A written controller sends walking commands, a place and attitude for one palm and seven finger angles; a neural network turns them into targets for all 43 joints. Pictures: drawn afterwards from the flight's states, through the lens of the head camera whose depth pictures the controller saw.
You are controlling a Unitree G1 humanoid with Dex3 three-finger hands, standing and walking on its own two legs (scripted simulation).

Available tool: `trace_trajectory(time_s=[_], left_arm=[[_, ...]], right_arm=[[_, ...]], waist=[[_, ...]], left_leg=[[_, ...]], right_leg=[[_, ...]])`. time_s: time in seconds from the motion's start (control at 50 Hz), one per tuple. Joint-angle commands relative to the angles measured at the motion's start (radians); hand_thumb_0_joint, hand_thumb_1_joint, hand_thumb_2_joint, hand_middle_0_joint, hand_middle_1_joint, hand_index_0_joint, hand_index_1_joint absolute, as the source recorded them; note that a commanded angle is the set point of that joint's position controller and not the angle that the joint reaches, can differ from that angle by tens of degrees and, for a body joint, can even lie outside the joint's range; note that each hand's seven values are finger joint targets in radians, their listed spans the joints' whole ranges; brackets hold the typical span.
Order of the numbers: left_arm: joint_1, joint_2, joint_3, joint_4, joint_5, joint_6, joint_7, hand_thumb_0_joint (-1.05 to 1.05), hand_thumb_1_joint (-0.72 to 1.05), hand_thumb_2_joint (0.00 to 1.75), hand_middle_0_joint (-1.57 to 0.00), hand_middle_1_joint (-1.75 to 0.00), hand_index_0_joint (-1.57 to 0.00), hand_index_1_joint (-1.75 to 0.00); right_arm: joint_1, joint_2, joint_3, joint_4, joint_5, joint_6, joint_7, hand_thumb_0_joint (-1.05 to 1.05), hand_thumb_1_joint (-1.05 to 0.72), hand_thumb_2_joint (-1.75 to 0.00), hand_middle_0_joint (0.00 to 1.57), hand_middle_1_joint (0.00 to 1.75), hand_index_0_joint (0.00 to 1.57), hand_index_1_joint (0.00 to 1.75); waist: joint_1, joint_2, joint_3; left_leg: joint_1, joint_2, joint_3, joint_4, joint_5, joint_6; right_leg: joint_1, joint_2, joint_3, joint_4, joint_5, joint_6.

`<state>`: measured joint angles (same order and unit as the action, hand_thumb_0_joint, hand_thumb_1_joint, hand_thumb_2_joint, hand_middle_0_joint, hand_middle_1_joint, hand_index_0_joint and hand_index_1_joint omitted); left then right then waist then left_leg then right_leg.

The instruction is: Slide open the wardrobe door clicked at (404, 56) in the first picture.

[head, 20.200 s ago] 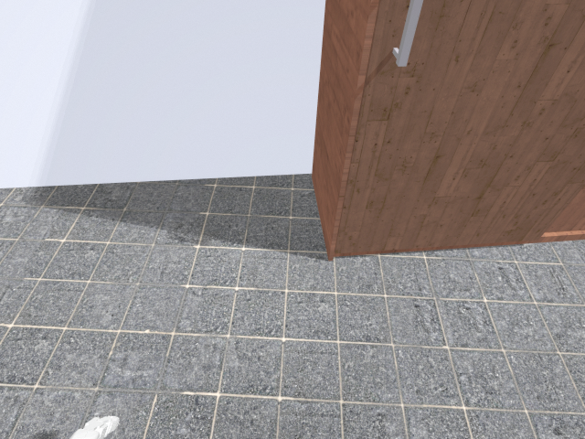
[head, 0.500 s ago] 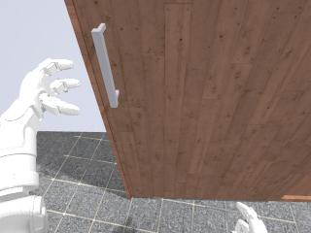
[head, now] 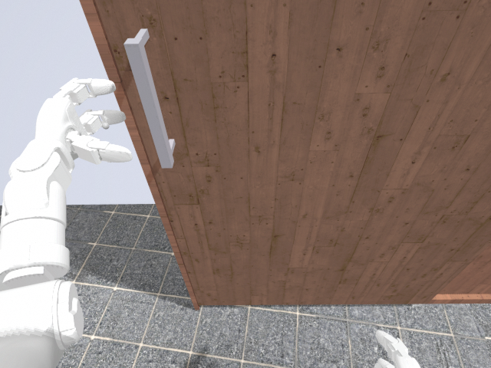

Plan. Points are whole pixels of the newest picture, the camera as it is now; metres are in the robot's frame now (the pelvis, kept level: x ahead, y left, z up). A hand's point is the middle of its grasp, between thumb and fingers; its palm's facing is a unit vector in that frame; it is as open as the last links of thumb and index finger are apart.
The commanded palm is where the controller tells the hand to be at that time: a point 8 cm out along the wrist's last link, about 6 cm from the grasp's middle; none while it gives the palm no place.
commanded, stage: move the hooked fingers beside the handle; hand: left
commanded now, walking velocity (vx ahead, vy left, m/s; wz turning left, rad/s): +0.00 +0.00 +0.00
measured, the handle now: (156, 105) +0.47 +0.17 +0.21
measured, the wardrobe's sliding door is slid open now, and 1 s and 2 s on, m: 0.00 0.00 0.00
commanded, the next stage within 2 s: none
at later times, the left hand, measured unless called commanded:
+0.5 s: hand (99, 121) +0.39 +0.23 +0.24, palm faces +0.06 -1.00 -0.02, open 14.0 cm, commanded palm +0.36 +0.28 +0.22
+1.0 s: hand (108, 133) +0.40 +0.23 +0.21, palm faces +0.08 -1.00 -0.04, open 14.0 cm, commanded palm +0.37 +0.28 +0.22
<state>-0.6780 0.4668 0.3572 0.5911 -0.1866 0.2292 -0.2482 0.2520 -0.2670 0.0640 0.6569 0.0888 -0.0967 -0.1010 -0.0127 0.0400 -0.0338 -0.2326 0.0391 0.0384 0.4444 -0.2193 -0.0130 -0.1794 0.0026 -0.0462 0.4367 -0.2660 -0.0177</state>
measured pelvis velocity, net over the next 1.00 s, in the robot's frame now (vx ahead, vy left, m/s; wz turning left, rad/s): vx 0.00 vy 0.00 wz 0.00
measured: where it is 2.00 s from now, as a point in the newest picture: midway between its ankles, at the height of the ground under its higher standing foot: outside the picture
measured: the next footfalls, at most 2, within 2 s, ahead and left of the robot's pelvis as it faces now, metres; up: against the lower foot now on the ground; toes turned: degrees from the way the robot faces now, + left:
none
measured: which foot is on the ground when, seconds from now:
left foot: down 0.00-1.00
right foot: down 0.00-1.00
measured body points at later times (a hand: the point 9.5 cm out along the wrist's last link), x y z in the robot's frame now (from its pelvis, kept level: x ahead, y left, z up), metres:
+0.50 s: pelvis +0.00 +0.00 +0.00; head -0.02 -0.01 +0.45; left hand +0.38 +0.28 +0.24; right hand +0.17 -0.24 -0.09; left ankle +0.01 +0.13 -0.74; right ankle -0.02 -0.11 -0.74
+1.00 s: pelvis +0.00 +0.00 +0.00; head -0.01 -0.02 +0.45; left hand +0.39 +0.28 +0.21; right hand +0.13 -0.25 -0.11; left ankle +0.01 +0.13 -0.74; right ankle -0.02 -0.11 -0.74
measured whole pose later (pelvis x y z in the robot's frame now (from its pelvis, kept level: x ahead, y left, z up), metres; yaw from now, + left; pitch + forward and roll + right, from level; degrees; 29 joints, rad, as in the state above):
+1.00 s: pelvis +0.00 +0.00 +0.00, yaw +0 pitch +1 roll +0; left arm -0.65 0.46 0.33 0.58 -0.20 0.24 -0.26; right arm 0.28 -0.29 0.05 0.66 0.09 -0.07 -0.10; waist -0.01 0.05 -0.03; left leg -0.23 0.04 0.04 0.44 -0.21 -0.01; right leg -0.18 0.00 -0.05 0.43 -0.26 -0.02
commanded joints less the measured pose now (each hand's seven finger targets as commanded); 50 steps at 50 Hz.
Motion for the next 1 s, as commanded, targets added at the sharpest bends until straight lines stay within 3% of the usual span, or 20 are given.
trace_trajectory(time_s=[0.0,0.04,0.1,0.12,0.14,0.18,0.24,0.3,0.34,0.44,0.5,0.56,0.6,0.66,0.7,0.8,0.86,0.92,0.94,0.98], left_arm=[[-0.443,0.31,0.092,-0.284,-0.031,-0.114,-0.014,0.0,-0.5,0.3,-0.3,-1.2,-0.3,-1.2],[-0.406,0.255,0.053,-0.293,-0.041,-0.098,-0.033,0.0,-0.5,0.3,-0.3,-1.2,-0.3,-1.2],[-0.285,0.257,0.079,-0.24,-0.054,-0.054,-0.047,0.0,-0.5,0.3,-0.3,-1.2,-0.3,-1.2],[-0.265,0.247,0.072,-0.236,-0.055,-0.034,-0.049,0.0,-0.5,0.3,-0.3,-1.2,-0.3,-1.2],[-0.282,0.217,0.043,-0.24,-0.057,-0.02,-0.05,0.0,-0.5,0.3,-0.3,-1.2,-0.3,-1.2],[-0.284,0.236,0.049,-0.227,-0.056,-0.007,-0.039,0.0,-0.5,0.3,-0.3,-1.2,-0.3,-1.2],[-0.44,0.243,0.035,-0.388,-0.045,-0.041,-0.013,0.0,-0.5,0.3,-0.3,-1.2,-0.3,-1.2],[-0.488,0.291,0.08,-0.484,-0.049,-0.098,0.007,0.0,-0.5,0.3,-0.3,-1.2,-0.3,-1.2],[-0.509,0.248,0.047,-0.483,-0.051,-0.112,0.004,0.0,-0.5,0.3,-0.3,-1.2,-0.3,-1.2],[-0.385,0.172,-0.019,-0.203,-0.044,-0.009,-0.012,0.0,-0.5,0.3,-0.3,-1.2,-0.3,-1.2],[-0.321,0.181,-0.017,-0.093,-0.036,0.05,-0.011,0.0,-0.5,0.3,-0.3,-1.2,-0.3,-1.2],[-0.453,0.202,-0.01,-0.189,-0.033,0.009,0.008,0.0,-0.5,0.3,-0.3,-1.2,-0.3,-1.2],[-0.518,0.243,0.026,-0.356,-0.038,-0.071,0.024,0.0,-0.5,0.3,-0.3,-1.2,-0.3,-1.2],[-0.579,0.273,0.061,-0.45,-0.04,-0.153,0.035,0.0,-0.5,0.3,-0.3,-1.2,-0.3,-1.2],[-0.535,0.271,0.061,-0.37,-0.04,-0.148,0.032,0.0,-0.5,0.3,-0.3,-1.2,-0.3,-1.2],[-0.39,0.216,0.001,-0.052,-0.016,-0.003,0.006,0.0,-0.5,0.3,-0.3,-1.2,-0.3,-1.2],[-0.409,0.225,-0.003,-0.081,-0.017,0.008,-0.01,0.0,-0.5,0.3,-0.3,-1.2,-0.3,-1.2],[-0.488,0.222,0.001,-0.312,-0.043,-0.085,-0.017,0.0,-0.5,0.3,-0.3,-1.2,-0.3,-1.2],[-0.517,0.259,0.037,-0.363,-0.051,-0.118,-0.014,0.0,-0.5,0.3,-0.3,-1.2,-0.3,-1.2],[-0.511,0.302,0.079,-0.416,-0.062,-0.162,-0.01,0.0,-0.5,0.3,-0.3,-1.2,-0.3,-1.2]], right_arm=[[-0.08,-0.128,-0.056,-0.155,-0.005,-0.054,-0.004,0.0,-0.9,-0.9,0.2,0.3,0.2,0.3],[-0.09,-0.125,-0.055,-0.16,0.0,-0.054,0.0,0.0,-0.9,-0.9,0.2,0.3,0.2,0.3],[-0.092,-0.133,-0.059,-0.161,0.005,-0.048,0.005,0.0,-0.9,-0.9,0.2,0.3,0.2,0.3],[-0.097,-0.135,-0.059,-0.165,0.006,-0.044,0.006,0.0,-0.9,-0.9,0.2,0.3,0.2,0.3],[-0.101,-0.134,-0.058,-0.165,0.008,-0.042,0.005,0.0,-0.9,-0.9,0.2,0.3,0.2,0.3],[-0.099,-0.14,-0.062,-0.16,0.009,-0.035,0.002,0.0,-0.9,-0.9,0.2,0.3,0.2,0.3],[-0.108,-0.13,-0.059,-0.173,0.003,-0.043,-0.003,0.0,-0.9,-0.9,0.2,0.3,0.2,0.3],[-0.109,-0.123,-0.056,-0.169,-0.007,-0.052,-0.005,0.0,-0.9,-0.9,0.2,0.3,0.2,0.3],[-0.112,-0.115,-0.05,-0.16,-0.008,-0.058,-0.008,0.0,-0.9,-0.9,0.2,0.3,0.2,0.3],[-0.113,-0.126,-0.044,-0.124,0.004,-0.044,-0.014,0.0,-0.9,-0.9,0.2,0.3,0.2,0.3],[-0.109,-0.137,-0.044,-0.13,0.007,-0.02,-0.013,0.0,-0.9,-0.9,0.2,0.3,0.2,0.3],[-0.113,-0.129,-0.05,-0.15,0.003,-0.022,-0.012,0.0,-0.9,-0.9,0.2,0.3,0.2,0.3],[-0.118,-0.122,-0.053,-0.172,-0.005,-0.032,-0.007,0.0,-0.9,-0.9,0.2,0.3,0.2,0.3],[-0.119,-0.109,-0.046,-0.168,-0.012,-0.047,-0.007,0.0,-0.9,-0.9,0.2,0.3,0.2,0.3],[-0.114,-0.114,-0.045,-0.146,-0.01,-0.047,-0.01,0.0,-0.9,-0.9,0.2,0.3,0.2,0.3],[-0.09,-0.136,-0.044,-0.117,0.004,-0.023,-0.019,0.0,-0.9,-0.9,0.2,0.3,0.2,0.3],[-0.076,-0.141,-0.055,-0.135,0.004,-0.016,-0.017,0.0,-0.9,-0.9,0.2,0.3,0.2,0.3],[-0.092,-0.128,-0.06,-0.173,-0.002,-0.037,-0.009,0.0,-0.9,-0.9,0.2,0.3,0.2,0.3],[-0.088,-0.129,-0.061,-0.17,-0.004,-0.043,-0.008,0.0,-0.9,-0.9,0.2,0.3,0.2,0.3],[-0.089,-0.128,-0.06,-0.167,-0.007,-0.05,-0.008,0.0,-0.9,-0.9,0.2,0.3,0.2,0.3]], waist=[[0.031,0.023,-0.352],[0.031,0.035,-0.333],[0.046,-0.037,-0.26],[0.049,-0.023,-0.241],[0.036,-0.027,-0.209],[0.028,-0.062,-0.178],[0.013,0.03,-0.263],[0.017,0.046,-0.357],[0.009,0.076,-0.364],[0.009,0.016,-0.171],[0.02,-0.044,-0.132],[0.009,-0.057,-0.213],[0.02,-0.02,-0.342],[0.022,0.037,-0.412],[0.014,0.012,-0.347],[0.014,0.003,-0.118],[0.012,-0.019,-0.19],[0.015,0.004,-0.35],[0.016,-0.002,-0.388],[0.021,-0.017,-0.404]], left_leg=[[0.21,-0.033,-0.022,-0.009,0.312,0.061],[0.211,-0.034,-0.016,-0.012,0.319,0.058],[0.168,-0.03,-0.012,-0.02,0.295,0.059],[0.153,-0.032,-0.011,-0.024,0.272,0.057],[0.151,-0.031,-0.011,-0.026,0.247,0.058],[0.136,-0.028,-0.011,-0.026,0.201,0.06],[0.198,-0.032,-0.027,-0.02,0.223,0.06],[0.251,-0.034,-0.031,-0.008,0.283,0.06],[0.272,-0.035,-0.034,-0.006,0.301,0.054],[0.159,-0.032,-0.034,-0.038,0.168,0.051],[0.101,-0.032,-0.033,-0.045,0.124,0.052],[0.139,-0.034,-0.041,-0.03,0.142,0.057],[0.206,-0.035,-0.042,-0.018,0.217,0.061],[0.269,-0.035,-0.042,-0.009,0.291,0.056],[0.232,-0.032,-0.034,-0.018,0.255,0.059],[0.093,-0.033,-0.028,-0.053,0.113,0.056],[0.109,-0.034,-0.027,-0.035,0.155,0.058],[0.208,-0.036,-0.032,-0.013,0.247,0.063],[0.23,-0.037,-0.035,-0.007,0.272,0.063],[0.245,-0.033,-0.032,-0.004,0.3,0.064]], right_leg=[[0.073,0.001,0.021,-0.037,0.426,-0.003],[0.065,0.002,0.016,-0.034,0.439,-0.004],[0.045,0.004,0.007,-0.039,0.423,0.0],[0.032,0.003,0.007,-0.041,0.4,0.0],[0.003,0.004,0.007,-0.049,0.372,0.002],[-0.021,0.004,0.009,-0.066,0.313,0.006],[-0.016,0.006,0.017,-0.061,0.302,0.0],[0.036,0.01,0.019,-0.052,0.359,-0.003],[0.034,0.01,0.015,-0.047,0.373,-0.006],[-0.044,0.006,0.005,-0.076,0.258,-0.003],[-0.054,-0.004,0.006,-0.082,0.217,0.003],[-0.04,-0.003,0.015,-0.076,0.223,0.002],[0.026,0.0,0.024,-0.06,0.294,-0.001],[0.066,0.008,0.023,-0.046,0.365,-0.007],[0.052,0.009,0.022,-0.059,0.339,-0.001],[-0.048,-0.003,0.015,-0.092,0.207,0.003],[-0.026,-0.005,0.016,-0.078,0.252,0.002],[0.038,0.004,0.021,-0.054,0.343,-0.003],[0.056,0.008,0.023,-0.05,0.371,-0.003],[0.075,0.012,0.02,-0.047,0.393,-0.002]])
